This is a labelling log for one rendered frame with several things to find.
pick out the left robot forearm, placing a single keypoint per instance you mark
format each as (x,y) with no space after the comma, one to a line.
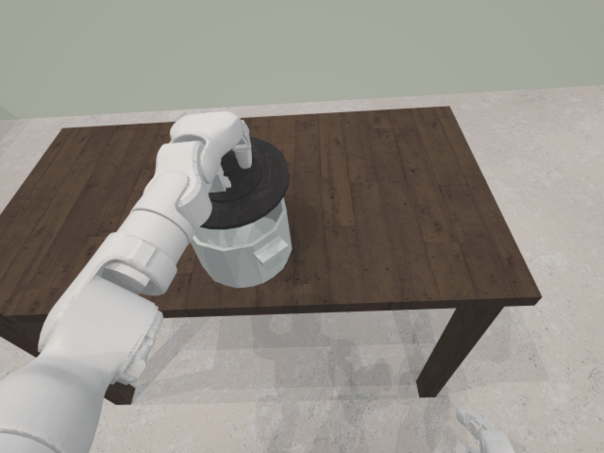
(141,256)

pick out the left robot upper arm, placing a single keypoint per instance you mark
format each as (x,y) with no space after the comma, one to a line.
(53,404)

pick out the table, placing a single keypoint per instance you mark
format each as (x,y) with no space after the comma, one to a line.
(387,210)

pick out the lid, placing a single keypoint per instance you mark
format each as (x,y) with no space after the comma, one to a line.
(254,191)

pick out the pot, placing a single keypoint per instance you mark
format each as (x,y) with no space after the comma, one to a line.
(246,256)

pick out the robot left hand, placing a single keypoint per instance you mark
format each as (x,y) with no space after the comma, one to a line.
(228,131)

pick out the robot right hand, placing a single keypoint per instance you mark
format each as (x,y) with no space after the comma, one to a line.
(483,429)

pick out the knob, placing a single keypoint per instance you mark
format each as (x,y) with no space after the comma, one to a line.
(230,166)

